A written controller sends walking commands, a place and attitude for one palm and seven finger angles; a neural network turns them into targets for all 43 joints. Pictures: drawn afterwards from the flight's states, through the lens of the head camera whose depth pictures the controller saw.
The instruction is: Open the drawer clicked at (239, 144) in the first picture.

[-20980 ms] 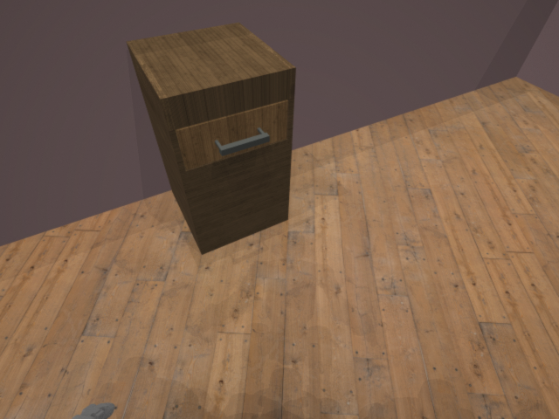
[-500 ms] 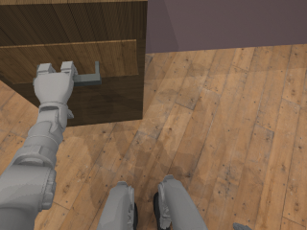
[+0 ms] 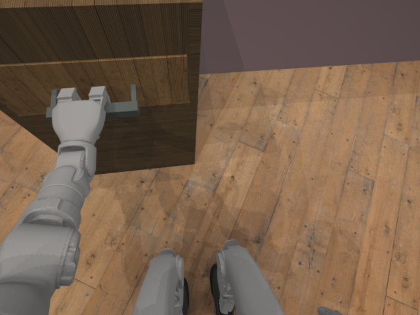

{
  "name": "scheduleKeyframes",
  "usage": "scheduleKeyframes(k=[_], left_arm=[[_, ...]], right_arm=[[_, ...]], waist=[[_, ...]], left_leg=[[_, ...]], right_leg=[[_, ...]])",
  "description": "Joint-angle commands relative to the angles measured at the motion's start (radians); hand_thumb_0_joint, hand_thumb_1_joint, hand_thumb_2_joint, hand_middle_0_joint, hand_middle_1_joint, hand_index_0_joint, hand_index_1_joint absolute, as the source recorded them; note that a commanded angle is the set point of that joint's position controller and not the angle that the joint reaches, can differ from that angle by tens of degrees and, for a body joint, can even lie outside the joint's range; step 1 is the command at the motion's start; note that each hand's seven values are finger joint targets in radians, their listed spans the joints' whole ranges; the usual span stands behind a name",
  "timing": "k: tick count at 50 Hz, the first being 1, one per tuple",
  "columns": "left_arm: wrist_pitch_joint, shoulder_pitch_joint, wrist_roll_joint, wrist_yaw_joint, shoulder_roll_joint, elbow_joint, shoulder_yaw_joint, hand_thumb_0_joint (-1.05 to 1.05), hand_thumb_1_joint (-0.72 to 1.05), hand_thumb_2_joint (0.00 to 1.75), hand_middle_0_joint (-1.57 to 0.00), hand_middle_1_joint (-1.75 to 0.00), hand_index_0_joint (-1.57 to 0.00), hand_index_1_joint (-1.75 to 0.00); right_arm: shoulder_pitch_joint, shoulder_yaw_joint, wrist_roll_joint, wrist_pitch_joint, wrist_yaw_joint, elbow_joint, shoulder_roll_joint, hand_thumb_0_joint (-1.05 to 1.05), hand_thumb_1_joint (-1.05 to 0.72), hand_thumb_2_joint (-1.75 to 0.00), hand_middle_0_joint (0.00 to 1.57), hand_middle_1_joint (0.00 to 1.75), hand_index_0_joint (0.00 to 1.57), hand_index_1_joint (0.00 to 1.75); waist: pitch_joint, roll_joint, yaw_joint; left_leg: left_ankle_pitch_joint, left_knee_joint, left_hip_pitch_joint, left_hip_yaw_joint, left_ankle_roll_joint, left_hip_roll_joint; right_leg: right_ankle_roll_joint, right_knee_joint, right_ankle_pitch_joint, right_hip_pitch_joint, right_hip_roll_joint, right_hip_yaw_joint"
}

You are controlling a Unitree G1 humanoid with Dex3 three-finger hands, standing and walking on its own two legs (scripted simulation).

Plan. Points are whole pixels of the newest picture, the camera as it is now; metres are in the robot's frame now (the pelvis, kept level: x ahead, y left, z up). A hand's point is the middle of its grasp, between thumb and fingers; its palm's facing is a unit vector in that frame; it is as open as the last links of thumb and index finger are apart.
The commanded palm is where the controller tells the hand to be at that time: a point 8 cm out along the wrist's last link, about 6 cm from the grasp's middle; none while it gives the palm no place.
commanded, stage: pull the drawer open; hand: left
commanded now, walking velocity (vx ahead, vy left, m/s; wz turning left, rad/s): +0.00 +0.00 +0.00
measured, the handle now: (95, 102) +0.54 +0.21 -0.05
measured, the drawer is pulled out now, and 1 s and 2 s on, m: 0.00 0.04 0.13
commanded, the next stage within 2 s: none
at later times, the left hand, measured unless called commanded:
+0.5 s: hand (91, 137) +0.47 +0.22 -0.07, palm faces -0.06 -0.05 -1.00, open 5.7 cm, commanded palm +0.43 +0.21 -0.01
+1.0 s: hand (91, 150) +0.44 +0.22 -0.07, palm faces -0.07 -0.06 -1.00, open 5.7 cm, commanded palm +0.40 +0.21 -0.01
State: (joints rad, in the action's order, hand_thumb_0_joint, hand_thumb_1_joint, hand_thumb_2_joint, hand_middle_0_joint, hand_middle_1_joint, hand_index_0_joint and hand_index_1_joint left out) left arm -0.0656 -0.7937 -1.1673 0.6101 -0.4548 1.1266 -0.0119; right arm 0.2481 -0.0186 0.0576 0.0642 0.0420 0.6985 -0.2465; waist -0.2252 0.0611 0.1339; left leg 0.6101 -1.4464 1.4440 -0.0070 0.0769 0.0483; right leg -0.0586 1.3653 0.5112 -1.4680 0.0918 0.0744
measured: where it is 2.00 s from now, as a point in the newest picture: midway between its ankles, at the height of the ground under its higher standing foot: (201, 312)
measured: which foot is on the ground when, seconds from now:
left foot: down 0.00-1.00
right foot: down 0.00-1.00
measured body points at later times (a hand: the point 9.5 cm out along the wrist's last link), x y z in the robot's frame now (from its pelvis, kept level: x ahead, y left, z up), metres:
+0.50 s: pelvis +0.02 +0.00 +0.02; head +0.20 +0.00 +0.43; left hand +0.46 +0.22 -0.01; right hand +0.07 -0.27 -0.12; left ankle +0.01 +0.07 -0.58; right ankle +0.05 -0.09 -0.58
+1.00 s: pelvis +0.04 +0.00 +0.03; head +0.20 +0.01 +0.44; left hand +0.43 +0.22 -0.01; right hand +0.13 -0.26 -0.11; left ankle +0.01 +0.07 -0.58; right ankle +0.05 -0.09 -0.58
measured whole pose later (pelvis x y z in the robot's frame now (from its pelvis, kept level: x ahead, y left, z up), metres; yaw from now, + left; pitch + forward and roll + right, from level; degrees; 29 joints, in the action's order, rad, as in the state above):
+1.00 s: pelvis +0.04 +0.00 +0.03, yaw +0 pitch +33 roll -2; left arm -0.05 -0.48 -1.16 0.63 -0.35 0.86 0.01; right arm 0.19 -0.04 0.06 0.12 0.05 0.65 -0.24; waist -0.22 0.03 0.06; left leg 0.63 -1.33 1.27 -0.03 0.08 0.05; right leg -0.06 1.28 0.54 -1.32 0.10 0.03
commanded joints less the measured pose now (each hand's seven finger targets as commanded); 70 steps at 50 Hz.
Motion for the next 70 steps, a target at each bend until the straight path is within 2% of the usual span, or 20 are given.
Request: scheduleKeyframes(k=[1, 3, 6, 10, 14, 16, 22, 28, 31, 35, 36, 40, 43, 49, 53, 62, 65, 67, 68, 70], left_arm=[[0.013, -0.368, 0.027, 0.032, -0.214, -0.166, -0.048, 0.0, 0.9, 0.9, -0.4, -1.35, -0.4, -1.35], [0.013, -0.386, 0.027, 0.029, -0.207, -0.166, -0.033, 0.0, 0.9, 0.9, -0.4, -1.35, -0.4, -1.35], [0.006, -0.322, 0.033, 0.019, -0.232, -0.165, -0.063, 0.0, 0.9, 0.9, -0.4, -1.35, -0.4, -1.35], [-0.012, -0.208, 0.04, 0.007, -0.193, -0.188, -0.054, 0.0, 0.9, 0.9, -0.4, -1.35, -0.4, -1.35], [-0.028, -0.136, 0.041, 0.004, -0.165, -0.219, -0.047, 0.0, 0.9, 0.9, -0.4, -1.35, -0.4, -1.35], [-0.035, -0.092, 0.04, 0.007, -0.171, -0.238, -0.065, 0.0, 0.9, 0.9, -0.4, -1.35, -0.4, -1.35], [-0.037, -0.034, 0.028, 0.035, -0.117, -0.28, -0.042, 0.0, 0.9, 0.9, -0.4, -1.35, -0.4, -1.35], [-0.019, 0.056, 0.028, 0.052, -0.097, -0.313, -0.053, 0.0, 0.9, 0.9, -0.4, -1.35, -0.4, -1.35], [-0.011, 0.065, 0.034, 0.049, -0.067, -0.335, -0.033, 0.0, 0.9, 0.9, -0.4, -1.35, -0.4, -1.35], [-0.005, 0.129, 0.035, 0.049, -0.068, -0.338, -0.04, 0.0, 0.9, 0.9, -0.4, -1.35, -0.4, -1.35], [-0.007, 0.129, 0.033, 0.048, -0.084, -0.355, -0.052, 0.0, 0.9, 0.9, -0.4, -1.35, -0.4, -1.35], [-0.007, 0.144, 0.021, 0.054, -0.046, -0.365, -0.023, 0.0, 0.9, 0.9, -0.4, -1.35, -0.4, -1.35], [-0.002, 0.188, 0.019, 0.06, -0.035, -0.39, -0.024, 0.0, 0.9, 0.9, -0.4, -1.35, -0.4, -1.35], [0.006, 0.211, 0.02, 0.063, -0.031, -0.4, -0.02, 0.0, 0.9, 0.9, -0.4, -1.35, -0.4, -1.35], [0.008, 0.25, 0.02, 0.067, -0.014, -0.44, -0.014, 0.0, 0.9, 0.9, -0.4, -1.35, -0.4, -1.35], [0.015, 0.31, 0.021, 0.082, -0.027, -0.499, -0.032, 0.0, 0.9, 0.9, -0.4, -1.35, -0.4, -1.35], [0.019, 0.321, 0.012, 0.088, 0.007, -0.486, -0.007, 0.0, 0.9, 0.9, -0.4, -1.35, -0.4, -1.35], [0.017, 0.314, 0.011, 0.093, 0.003, -0.509, -0.009, 0.0, 0.9, 0.9, -0.4, -1.35, -0.4, -1.35], [0.019, 0.347, 0.015, 0.094, -0.01, -0.505, -0.026, 0.0, 0.9, 0.9, -0.4, -1.35, -0.4, -1.35], [0.024, 0.37, 0.017, 0.095, 0.001, -0.496, -0.018, 0.0, 0.9, 0.9, -0.4, -1.35, -0.4, -1.35]], right_arm=[[0.177, -0.059, 0.001, -0.012, -0.01, -0.036, -0.179, 0.0, -0.9, -0.9, 0.2, 0.3, 0.2, 0.3], [0.177, -0.058, 0.0, -0.014, -0.012, -0.033, -0.177, 0.0, -0.9, -0.9, 0.2, 0.3, 0.2, 0.3], [0.17, -0.055, -0.001, -0.015, -0.012, -0.04, -0.177, 0.0, -0.9, -0.9, 0.2, 0.3, 0.2, 0.3], [0.16, -0.057, -0.004, -0.01, -0.01, -0.056, -0.17, 0.0, -0.9, -0.9, 0.2, 0.3, 0.2, 0.3], [0.152, -0.061, -0.005, -0.003, -0.008, -0.061, -0.165, 0.0, -0.9, -0.9, 0.2, 0.3, 0.2, 0.3], [0.147, -0.063, -0.005, -0.001, -0.005, -0.064, -0.164, 0.0, -0.9, -0.9, 0.2, 0.3, 0.2, 0.3], [0.141, -0.075, -0.001, 0.01, -0.003, -0.061, -0.159, 0.0, -0.9, -0.9, 0.2, 0.3, 0.2, 0.3], [0.136, -0.083, 0.001, 0.022, 0.002, -0.066, -0.155, 0.0, -0.9, -0.9, 0.2, 0.3, 0.2, 0.3], [0.124, -0.084, 0.003, 0.027, 0.003, -0.07, -0.152, 0.0, -0.9, -0.9, 0.2, 0.3, 0.2, 0.3], [0.117, -0.082, 0.002, 0.032, 0.0, -0.083, -0.149, 0.0, -0.9, -0.9, 0.2, 0.3, 0.2, 0.3], [0.111, -0.081, 0.003, 0.031, 0.0, -0.084, -0.149, 0.0, -0.9, -0.9, 0.2, 0.3, 0.2, 0.3], [0.098, -0.082, 0.003, 0.036, 0.001, -0.09, -0.149, 0.0, -0.9, -0.9, 0.2, 0.3, 0.2, 0.3], [0.09, -0.084, 0.003, 0.043, 0.002, -0.1, -0.149, 0.0, -0.9, -0.9, 0.2, 0.3, 0.2, 0.3], [0.078, -0.082, 0.005, 0.04, 0.0, -0.104, -0.144, 0.0, -0.9, -0.9, 0.2, 0.3, 0.2, 0.3], [0.066, -0.082, 0.003, 0.04, 0.002, -0.114, -0.144, 0.0, -0.9, -0.9, 0.2, 0.3, 0.2, 0.3], [0.047, -0.08, 0.003, 0.038, 0.002, -0.122, -0.143, 0.0, -0.9, -0.9, 0.2, 0.3, 0.2, 0.3], [0.036, -0.081, 0.002, 0.033, 0.001, -0.122, -0.141, 0.0, -0.9, -0.9, 0.2, 0.3, 0.2, 0.3], [0.031, -0.082, 0.003, 0.032, 0.003, -0.121, -0.142, 0.0, -0.9, -0.9, 0.2, 0.3, 0.2, 0.3], [0.029, -0.082, 0.003, 0.032, 0.003, -0.123, -0.141, 0.0, -0.9, -0.9, 0.2, 0.3, 0.2, 0.3], [0.022, -0.081, 0.002, 0.031, 0.001, -0.127, -0.139, 0.0, -0.9, -0.9, 0.2, 0.3, 0.2, 0.3]], waist=[[-0.572, 0.08, 0.022], [-0.557, 0.079, 0.033], [-0.578, 0.079, 0.003], [-0.579, 0.081, -0.027], [-0.553, 0.046, -0.032], [-0.563, 0.052, -0.053], [-0.555, 0.024, -0.05], [-0.557, 0.027, -0.074], [-0.559, 0.013, -0.067], [-0.549, -0.013, -0.081], [-0.556, 0.007, -0.087], [-0.518, 0.016, -0.082], [-0.541, 0.015, -0.092], [-0.523, -0.024, -0.087], [-0.527, 0.011, -0.1], [-0.516, -0.003, -0.109], [-0.479, -0.006, -0.102], [-0.504, 0.012, -0.106], [-0.497, 0.006, -0.117], [-0.482, -0.018, -0.113]], left_leg=[[-0.405, 0.182, -0.408, 0.095, -0.034, -0.049], [-0.388, 0.177, -0.386, 0.086, -0.027, -0.047], [-0.383, 0.186, -0.387, 0.078, -0.028, -0.043], [-0.403, 0.196, -0.396, 0.07, -0.028, -0.041], [-0.424, 0.199, -0.395, 0.067, -0.024, -0.045], [-0.449, 0.203, -0.404, 0.067, -0.027, -0.044], [-0.508, 0.203, -0.44, 0.071, -0.029, -0.049], [-0.601, 0.214, -0.51, 0.075, -0.038, -0.051], [-0.621, 0.218, -0.528, 0.08, -0.036, -0.054], [-0.607, 0.223, -0.508, 0.066, -0.033, -0.047], [-0.63, 0.226, -0.514, 0.067, -0.034, -0.047], [-0.627, 0.229, -0.535, 0.075, -0.038, -0.052], [-0.672, 0.232, -0.574, 0.084, -0.043, -0.057], [-0.596, 0.231, -0.511, 0.063, -0.034, -0.045], [-0.609, 0.241, -0.543, 0.07, -0.039, -0.048], [-0.575, 0.252, -0.53, 0.07, -0.04, -0.047], [-0.541, 0.254, -0.527, 0.075, -0.042, -0.047], [-0.557, 0.253, -0.545, 0.072, -0.043, -0.048], [-0.546, 0.253, -0.535, 0.063, -0.042, -0.043], [-0.517, 0.255, -0.51, 0.061, -0.039, -0.039]], right_leg=[[0.015, -0.145, -0.269, 0.358, -0.025, -0.055], [0.017, -0.151, -0.269, 0.363, -0.024, -0.059], [0.012, -0.153, -0.27, 0.397, -0.025, -0.065], [0.009, -0.157, -0.305, 0.434, -0.024, -0.073], [0.01, -0.16, -0.344, 0.45, -0.024, -0.077], [0.006, -0.151, -0.37, 0.469, -0.025, -0.079], [0.012, -0.151, -0.435, 0.47, -0.029, -0.084], [0.01, -0.15, -0.506, 0.487, -0.031, -0.08], [0.012, -0.156, -0.521, 0.49, -0.033, -0.08], [0.012, -0.164, -0.547, 0.537, -0.033, -0.087], [0.01, -0.161, -0.565, 0.54, -0.036, -0.092], [0.009, -0.165, -0.53, 0.498, -0.035, -0.085], [0.009, -0.163, -0.539, 0.496, -0.035, -0.084], [0.009, -0.171, -0.545, 0.543, -0.036, -0.092], [0.004, -0.172, -0.526, 0.528, -0.035, -0.09], [0.003, -0.173, -0.499, 0.536, -0.034, -0.093], [0.001, -0.179, -0.457, 0.504, -0.033, -0.088], [0.001, -0.177, -0.459, 0.5, -0.035, -0.09], [-0.002, -0.18, -0.464, 0.518, -0.032, -0.093], [-0.002, -0.187, -0.459, 0.531, -0.031, -0.098]])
